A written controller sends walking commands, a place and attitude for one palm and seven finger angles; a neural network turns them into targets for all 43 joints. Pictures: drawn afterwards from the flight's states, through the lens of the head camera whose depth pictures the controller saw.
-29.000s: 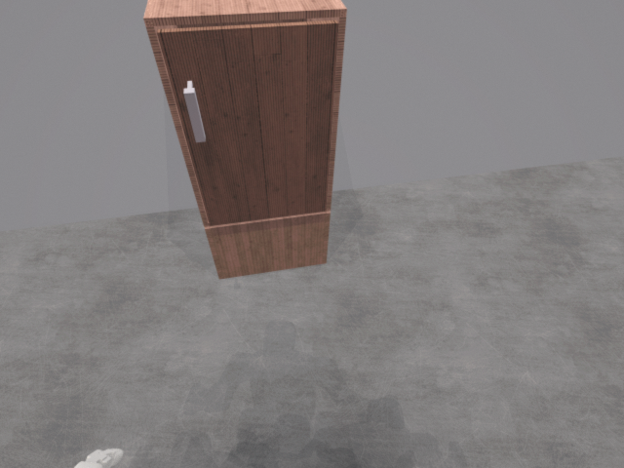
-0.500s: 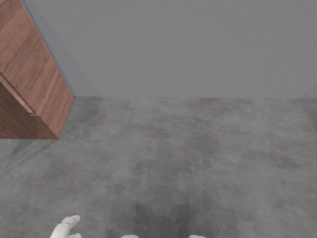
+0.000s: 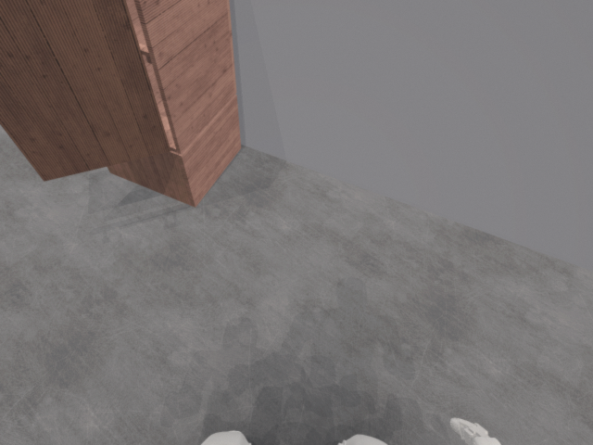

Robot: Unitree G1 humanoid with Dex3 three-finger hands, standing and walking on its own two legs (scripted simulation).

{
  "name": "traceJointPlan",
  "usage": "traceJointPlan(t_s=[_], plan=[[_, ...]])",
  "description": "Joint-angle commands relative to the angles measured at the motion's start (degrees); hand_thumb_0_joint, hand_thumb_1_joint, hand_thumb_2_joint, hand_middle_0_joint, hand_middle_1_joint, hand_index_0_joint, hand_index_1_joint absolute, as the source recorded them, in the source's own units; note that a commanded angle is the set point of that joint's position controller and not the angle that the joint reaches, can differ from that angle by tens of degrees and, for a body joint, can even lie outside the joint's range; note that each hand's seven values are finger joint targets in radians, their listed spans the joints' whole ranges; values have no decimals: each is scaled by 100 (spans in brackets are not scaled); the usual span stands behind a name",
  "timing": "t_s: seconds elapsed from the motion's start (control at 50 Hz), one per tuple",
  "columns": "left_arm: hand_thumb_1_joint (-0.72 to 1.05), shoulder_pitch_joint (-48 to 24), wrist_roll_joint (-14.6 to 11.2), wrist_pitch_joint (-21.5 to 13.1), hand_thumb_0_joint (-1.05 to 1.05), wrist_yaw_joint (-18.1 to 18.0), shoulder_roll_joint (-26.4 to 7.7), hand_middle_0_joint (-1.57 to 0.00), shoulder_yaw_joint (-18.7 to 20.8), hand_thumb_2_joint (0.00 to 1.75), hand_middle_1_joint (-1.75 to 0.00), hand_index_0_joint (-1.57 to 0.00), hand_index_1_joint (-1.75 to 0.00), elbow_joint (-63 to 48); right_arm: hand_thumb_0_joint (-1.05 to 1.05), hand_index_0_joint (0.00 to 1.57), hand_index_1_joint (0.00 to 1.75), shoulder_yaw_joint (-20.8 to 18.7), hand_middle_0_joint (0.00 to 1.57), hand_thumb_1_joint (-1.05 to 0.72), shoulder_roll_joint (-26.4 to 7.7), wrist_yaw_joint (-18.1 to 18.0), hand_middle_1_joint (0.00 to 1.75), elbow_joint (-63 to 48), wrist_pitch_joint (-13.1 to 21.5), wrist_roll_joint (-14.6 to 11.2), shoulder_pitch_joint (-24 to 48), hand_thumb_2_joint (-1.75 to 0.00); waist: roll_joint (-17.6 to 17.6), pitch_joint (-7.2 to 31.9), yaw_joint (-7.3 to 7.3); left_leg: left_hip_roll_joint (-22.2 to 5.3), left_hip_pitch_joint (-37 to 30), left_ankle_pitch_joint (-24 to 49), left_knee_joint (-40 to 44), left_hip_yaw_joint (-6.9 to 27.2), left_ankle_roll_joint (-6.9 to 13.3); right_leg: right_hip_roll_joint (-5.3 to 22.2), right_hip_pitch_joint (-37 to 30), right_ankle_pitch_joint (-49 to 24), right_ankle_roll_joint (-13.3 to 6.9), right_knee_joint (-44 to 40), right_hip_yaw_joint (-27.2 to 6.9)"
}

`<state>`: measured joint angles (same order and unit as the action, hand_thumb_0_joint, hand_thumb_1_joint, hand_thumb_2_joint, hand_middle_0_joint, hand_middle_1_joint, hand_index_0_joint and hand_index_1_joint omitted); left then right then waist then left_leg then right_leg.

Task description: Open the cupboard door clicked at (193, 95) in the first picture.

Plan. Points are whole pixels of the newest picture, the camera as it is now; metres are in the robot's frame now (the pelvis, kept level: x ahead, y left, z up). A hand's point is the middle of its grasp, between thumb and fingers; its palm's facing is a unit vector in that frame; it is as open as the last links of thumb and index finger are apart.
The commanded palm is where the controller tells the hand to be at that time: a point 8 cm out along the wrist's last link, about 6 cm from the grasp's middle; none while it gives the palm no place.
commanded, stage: turn to face it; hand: left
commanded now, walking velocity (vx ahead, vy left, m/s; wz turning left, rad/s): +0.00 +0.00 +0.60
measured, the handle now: out of the picture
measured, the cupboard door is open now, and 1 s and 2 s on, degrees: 47 47 47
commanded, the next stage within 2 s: take the last steps up to it in 0.76 s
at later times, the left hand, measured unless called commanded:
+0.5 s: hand out of the picture +0.04 +0.15 -0.14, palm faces +0.27 -0.93 -0.26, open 7.4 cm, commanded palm none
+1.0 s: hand out of the picture -0.04 +0.19 -0.15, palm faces +0.48 -0.85 -0.22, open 7.4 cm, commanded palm none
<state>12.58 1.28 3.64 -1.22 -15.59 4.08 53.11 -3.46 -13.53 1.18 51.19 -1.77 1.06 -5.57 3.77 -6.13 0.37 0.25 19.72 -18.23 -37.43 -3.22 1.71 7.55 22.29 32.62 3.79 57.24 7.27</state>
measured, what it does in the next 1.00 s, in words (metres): steps on the spot, turning left: right foot, then left foot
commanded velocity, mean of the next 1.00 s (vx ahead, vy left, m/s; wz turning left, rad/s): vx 0.05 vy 0.02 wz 0.40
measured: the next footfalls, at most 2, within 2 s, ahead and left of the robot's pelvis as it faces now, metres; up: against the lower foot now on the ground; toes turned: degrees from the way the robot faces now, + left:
right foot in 0.30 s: +0.06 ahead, -0.15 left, +0.00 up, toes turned +7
left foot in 0.70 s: +0.00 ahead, +0.08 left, +0.00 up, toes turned +28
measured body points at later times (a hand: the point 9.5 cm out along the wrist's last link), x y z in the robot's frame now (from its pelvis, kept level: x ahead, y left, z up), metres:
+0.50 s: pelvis +0.01 -0.05 +0.02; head +0.06 -0.06 +0.46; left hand +0.03 +0.20 -0.12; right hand +0.15 -0.29 -0.14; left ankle -0.05 +0.07 -0.64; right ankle +0.02 -0.16 -0.72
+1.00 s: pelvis +0.00 -0.01 +0.02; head +0.03 +0.02 +0.47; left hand -0.07 +0.24 -0.14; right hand +0.18 -0.19 -0.12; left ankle -0.04 +0.06 -0.72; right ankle +0.04 -0.17 -0.65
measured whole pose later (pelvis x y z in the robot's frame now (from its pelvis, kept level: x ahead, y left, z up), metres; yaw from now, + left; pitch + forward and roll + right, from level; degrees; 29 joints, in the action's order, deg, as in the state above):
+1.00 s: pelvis +0.00 -0.01 +0.02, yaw +27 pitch +1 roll -1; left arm 10.7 1.5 2.7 -0.2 -13.5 3.5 56.1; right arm -1.1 -9.8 -0.7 55.3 -0.1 1.2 -9.2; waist 1.2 -3.9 1.1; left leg 1.4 13.2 -13.4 -25.3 -1.1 3.5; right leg 4.5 24.4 24.6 4.0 56.2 2.0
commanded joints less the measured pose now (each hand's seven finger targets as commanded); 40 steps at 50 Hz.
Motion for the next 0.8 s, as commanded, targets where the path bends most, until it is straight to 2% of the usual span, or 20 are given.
traceJointPlan(t_s=[0.0,0.06,0.16,0.2,0.24,0.26,0.28,0.3,0.32,0.36,0.4,0.5,0.56,0.6,0.64,0.66,0.68,0.7,0.74,0.78], plan=[[90,-445,-23,-213,0,63,-374,-20,111,90,-30,-20,-30,-648,0,20,30,-272,20,-90,-1151,-210,30,-256,80,51,-442,-90,-1271,912,-226,-1557,-1100,2598,1689,1903,817,-71,1101,-617,91,1014,-751],[90,-307,-31,-193,0,81,-334,-20,102,90,-30,-20,-30,-577,0,20,30,-253,20,-90,-1149,-190,30,-263,103,34,-398,-90,-1132,907,-136,-1305,-1056,2492,1703,1663,713,-201,820,-839,122,450,-681],[90,-454,-49,-204,0,66,-298,-20,66,90,-30,-20,-30,-720,0,20,30,-317,20,-90,-1183,-152,30,-266,43,59,-380,-90,-1241,888,-174,-1186,-763,1998,1635,1995,726,-476,220,-743,93,-778,-573],[90,-282,-65,-236,0,53,-286,-20,63,90,-30,-20,-30,-717,0,20,30,-341,20,-90,-1191,-144,30,-313,8,61,-246,-90,-1385,905,-98,-1129,-473,1981,1503,2183,698,-634,-319,-799,51,-1423,-506],[90,148,-75,-304,0,37,-345,-20,98,90,-30,-20,-30,-639,0,20,30,-359,20,-90,-1127,-143,30,-377,-15,17,-49,-90,-1288,1022,129,-880,-43,1836,1089,2153,488,-716,-1217,-1583,18,-2596,-427],[90,390,-56,-372,0,-1,-567,-20,152,90,-30,-20,-30,-601,0,20,30,-339,20,-90,-930,-124,30,-426,-12,-31,-64,-90,-687,1124,255,-555,527,1255,588,1989,222,-325,-2050,-1898,-76,-3499,-790],[90,548,46,-432,0,-59,-1123,-20,262,90,-30,-20,-30,-581,0,20,30,-283,20,-90,-563,-83,30,-515,-2,-88,-113,-90,886,1184,327,237,1607,-461,-662,1014,-254,1202,-2744,-2122,-574,-4081,-2341],[90,470,46,-407,0,-68,-1267,-20,226,90,-30,-20,-30,-640,0,20,30,-289,20,-90,-604,-60,30,-599,-4,-28,25,-90,1150,966,329,359,1619,-1791,-2136,646,-368,2174,-1956,-2750,-1191,-4168,-2822],[90,268,4,-445,0,-100,-952,-20,175,90,-30,-20,-30,-654,0,20,30,-325,20,-90,-743,-62,30,-449,-80,10,4,-90,1127,780,204,93,1506,-1491,-3029,924,-346,1959,-1363,-2671,-1276,-4168,-2705],[90,-325,-35,-434,0,-79,-573,-20,54,90,-30,-20,-30,-763,0,20,30,-305,20,-90,-608,3,30,-223,-158,23,-155,-90,777,444,-145,-114,1552,-660,-3642,738,-463,1241,-1154,-3077,-1036,-3933,-1460],[90,-287,-18,-461,0,-90,-443,-20,30,90,-30,-20,-30,-771,0,20,30,-234,20,-90,-454,38,30,-152,-161,6,-200,-90,752,580,-141,-160,1421,-485,-3282,504,-546,1027,-1435,-4016,-919,-3726,-831],[90,449,17,-467,0,-83,-657,-20,108,90,-30,-20,-30,-434,0,20,30,-110,20,-90,-224,30,30,-163,-132,-31,247,-90,549,771,201,-78,1001,-834,-1617,57,-566,1188,-2153,-5137,-1007,-3403,-520],[90,597,43,-458,0,-73,-754,-20,166,90,-30,-20,-30,-308,0,20,30,-62,20,-90,-186,8,30,-154,-80,-54,328,-90,735,811,281,-22,628,-921,-838,-100,-467,1298,-2185,-5432,-1078,-3238,-521],[90,555,46,-452,0,-64,-779,-20,185,90,-30,-20,-30,-230,0,20,30,-48,20,-90,-190,-21,30,-94,-24,-68,129,-90,863,939,184,50,218,-685,-59,-207,-404,1265,-2219,-5566,-989,-2964,-425],[90,376,-26,-431,0,-37,-786,-20,193,90,-30,-20,-30,-190,0,20,30,-67,20,-90,-340,-39,30,45,33,-45,-271,-90,580,1036,-93,39,-883,434,1148,-226,-293,1088,-1614,-4985,-632,-2425,-109],[90,347,-77,-405,0,-6,-631,-20,157,90,-30,-20,-30,-273,0,20,30,-148,20,-90,-727,-57,30,94,91,-11,-535,-90,-254,1296,-250,-632,-1928,1786,1473,442,-10,779,-718,-3918,-305,-1647,174],[90,162,-88,-381,0,36,-217,-20,32,90,-30,-20,-30,-457,0,20,30,-278,20,-90,-1242,-83,30,130,95,33,-848,-90,-1934,1315,-433,-2077,-2533,3999,1513,2164,715,39,658,-228,39,-511,282],[90,-137,-40,-269,0,-18,-247,-20,-19,90,-30,-20,-30,-536,0,20,30,-258,20,-90,-1335,-144,30,221,41,24,-996,-90,-1797,1189,-507,-2341,-1930,4125,1589,2136,1150,-43,633,573,-15,52,-320],[90,-321,-60,-191,0,-16,-277,-20,17,90,-30,-20,-30,-332,0,20,30,-188,20,-90,-1067,-281,30,140,70,38,-621,-90,-1671,805,-343,-1941,-1346,3726,1686,1927,1097,-53,748,6,-21,542,-732],[90,-74,-37,-176,0,49,-243,-20,30,90,-30,-20,-30,-106,0,20,30,-106,20,-90,-888,-308,30,73,124,26,-352,-90,-1240,746,-102,-1625,-1270,3628,1736,1467,896,-106,698,-580,4,680,-749]])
